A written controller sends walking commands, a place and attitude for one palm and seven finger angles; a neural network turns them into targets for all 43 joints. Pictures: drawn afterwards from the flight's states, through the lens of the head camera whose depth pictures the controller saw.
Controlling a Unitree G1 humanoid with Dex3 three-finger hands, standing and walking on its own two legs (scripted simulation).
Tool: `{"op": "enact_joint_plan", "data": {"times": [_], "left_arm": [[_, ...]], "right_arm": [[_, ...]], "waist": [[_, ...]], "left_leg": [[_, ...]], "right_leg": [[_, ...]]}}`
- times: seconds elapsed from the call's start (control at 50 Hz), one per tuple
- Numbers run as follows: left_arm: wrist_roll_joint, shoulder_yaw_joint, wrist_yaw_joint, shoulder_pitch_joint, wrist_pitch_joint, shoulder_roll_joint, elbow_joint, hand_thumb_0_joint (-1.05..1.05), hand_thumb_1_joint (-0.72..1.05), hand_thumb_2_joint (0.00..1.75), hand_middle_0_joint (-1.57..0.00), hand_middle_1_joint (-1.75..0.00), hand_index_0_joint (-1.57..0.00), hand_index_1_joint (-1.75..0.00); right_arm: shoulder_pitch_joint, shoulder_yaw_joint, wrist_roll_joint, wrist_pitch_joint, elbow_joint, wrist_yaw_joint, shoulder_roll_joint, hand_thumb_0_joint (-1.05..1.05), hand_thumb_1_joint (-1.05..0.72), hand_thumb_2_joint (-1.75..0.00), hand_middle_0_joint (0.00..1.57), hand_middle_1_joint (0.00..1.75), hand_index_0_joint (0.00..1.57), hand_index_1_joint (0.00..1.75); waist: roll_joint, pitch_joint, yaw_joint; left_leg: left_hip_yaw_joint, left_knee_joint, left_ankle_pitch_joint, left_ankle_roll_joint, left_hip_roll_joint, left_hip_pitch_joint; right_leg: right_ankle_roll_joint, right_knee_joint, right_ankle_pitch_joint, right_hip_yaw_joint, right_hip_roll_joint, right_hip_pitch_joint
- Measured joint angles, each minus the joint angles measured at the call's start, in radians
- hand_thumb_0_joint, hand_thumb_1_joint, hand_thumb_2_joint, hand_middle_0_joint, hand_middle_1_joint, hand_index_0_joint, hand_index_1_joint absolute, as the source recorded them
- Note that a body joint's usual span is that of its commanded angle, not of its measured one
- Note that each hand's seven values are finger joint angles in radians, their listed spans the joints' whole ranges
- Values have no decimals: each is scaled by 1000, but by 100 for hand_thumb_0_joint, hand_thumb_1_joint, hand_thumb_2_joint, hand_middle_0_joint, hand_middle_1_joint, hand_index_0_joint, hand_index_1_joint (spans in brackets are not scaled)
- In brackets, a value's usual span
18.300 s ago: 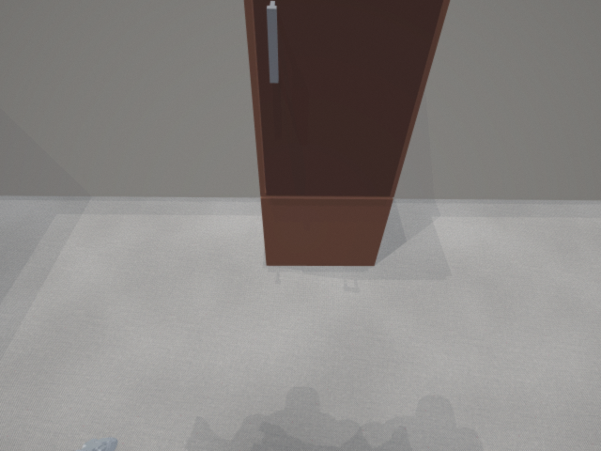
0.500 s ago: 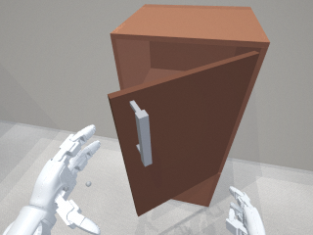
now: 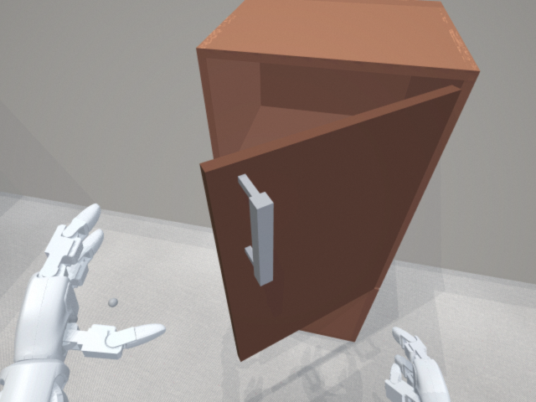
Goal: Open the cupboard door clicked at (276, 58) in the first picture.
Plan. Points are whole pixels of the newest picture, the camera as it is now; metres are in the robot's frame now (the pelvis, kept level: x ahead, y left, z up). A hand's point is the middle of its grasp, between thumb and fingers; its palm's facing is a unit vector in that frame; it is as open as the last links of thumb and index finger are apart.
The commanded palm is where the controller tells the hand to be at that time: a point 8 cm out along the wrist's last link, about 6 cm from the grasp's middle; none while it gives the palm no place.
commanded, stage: draw the hand back to the body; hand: left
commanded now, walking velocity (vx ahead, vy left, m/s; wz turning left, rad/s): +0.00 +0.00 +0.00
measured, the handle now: (255, 233) +0.29 +0.06 +0.15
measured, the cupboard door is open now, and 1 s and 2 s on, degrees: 41 41 41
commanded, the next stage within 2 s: step back with the hand held close in 0.82 s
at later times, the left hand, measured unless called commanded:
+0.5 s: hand (78, 259) +0.22 +0.26 +0.16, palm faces +0.42 -0.82 -0.39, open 8.5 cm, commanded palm +0.17 +0.30 +0.17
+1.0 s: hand (88, 262) +0.22 +0.24 +0.16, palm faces +0.42 -0.82 -0.40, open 7.4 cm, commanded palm +0.17 +0.28 +0.18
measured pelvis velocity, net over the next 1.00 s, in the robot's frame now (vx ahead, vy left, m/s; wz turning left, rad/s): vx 0.02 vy -0.01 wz -0.03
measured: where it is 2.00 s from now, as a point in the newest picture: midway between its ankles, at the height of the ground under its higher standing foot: outside the picture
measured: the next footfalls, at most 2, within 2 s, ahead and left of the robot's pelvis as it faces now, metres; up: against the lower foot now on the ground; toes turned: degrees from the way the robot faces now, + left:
none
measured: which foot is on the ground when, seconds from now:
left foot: down 0.00-1.00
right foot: down 0.00-1.00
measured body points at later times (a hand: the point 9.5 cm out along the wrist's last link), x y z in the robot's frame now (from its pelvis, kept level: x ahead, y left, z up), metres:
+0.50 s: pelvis +0.02 +0.00 +0.01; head +0.01 -0.01 +0.45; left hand +0.20 +0.30 +0.18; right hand +0.21 -0.23 -0.08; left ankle +0.04 +0.11 -0.74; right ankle -0.04 -0.11 -0.74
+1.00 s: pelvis +0.02 -0.01 +0.01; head +0.00 -0.04 +0.46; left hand +0.19 +0.28 +0.19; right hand +0.20 -0.24 -0.08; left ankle +0.04 +0.11 -0.74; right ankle -0.04 -0.11 -0.74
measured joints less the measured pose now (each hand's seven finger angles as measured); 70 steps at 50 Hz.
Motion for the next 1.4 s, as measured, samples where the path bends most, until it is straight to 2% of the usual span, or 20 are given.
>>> {"op": "enact_joint_plan", "data": {"times": [0.14,0.46,0.6,0.72,0.96,1.0,1.08,1.24,1.4], "left_arm": [[18,40,36,-23,-18,24,39,-1,7,54,-17,-30,-17,-30],[6,158,41,-73,-17,67,113,0,63,78,-20,-30,-20,-31],[2,168,42,-93,-12,54,139,1,81,86,-20,-30,-20,-31],[3,151,34,-82,-17,51,131,1,87,88,-20,-30,-20,-31],[-1,160,30,-95,-31,48,153,1,89,89,-21,-30,-21,-31],[4,178,24,-87,-45,56,141,1,89,89,-21,-30,-21,-31],[17,214,22,-66,-85,81,131,1,89,89,-21,-30,-21,-31],[25,189,25,-18,-64,107,107,1,89,89,-21,-30,-21,-31],[23,230,50,12,-88,152,27,1,89,89,-21,-30,-21,-31]], "right_arm": [[-5,-6,-6,23,39,6,2,2,-90,-90,20,30,20,30],[-24,-38,4,70,40,16,-13,1,-90,-90,20,30,20,30],[-26,-43,5,79,43,20,-18,1,-90,-90,20,30,20,30],[-24,-44,5,77,48,17,-16,1,-91,-90,20,30,20,30],[-24,-46,4,72,58,12,-15,1,-90,-90,20,30,20,30],[-27,-44,7,79,51,16,-19,1,-90,-90,20,30,20,30],[-46,-54,11,111,29,24,-27,1,-90,-90,20,30,20,30],[-57,-80,25,165,-25,14,-38,1,-91,-90,20,30,20,30],[-31,-76,25,164,-50,13,-20,1,-91,-90,20,30,20,30]], "waist": [[-5,14,1],[-9,-3,-2],[-5,-1,-1],[-1,0,-1],[10,7,0],[16,3,-1],[24,2,-11],[2,21,-45],[-30,38,-61]], "left_leg": [[19,-50,10,8,-11,44],[35,-85,4,6,-11,77],[30,-96,11,1,-8,79],[24,-99,15,-5,-2,82],[17,-108,24,-16,9,91],[18,-96,20,-15,19,76],[34,-79,16,-15,33,39],[71,-83,42,2,25,-3],[79,-57,72,20,20,-58]], "right_leg": [[8,-40,10,17,-14,35],[8,-74,10,34,-17,61],[2,-82,14,29,-13,64],[-4,-86,17,24,-6,68],[-15,-95,25,19,6,77],[-16,-104,32,21,14,69],[-12,-104,49,38,26,33],[9,-60,59,72,13,-41],[26,-18,81,78,8,-105]]}}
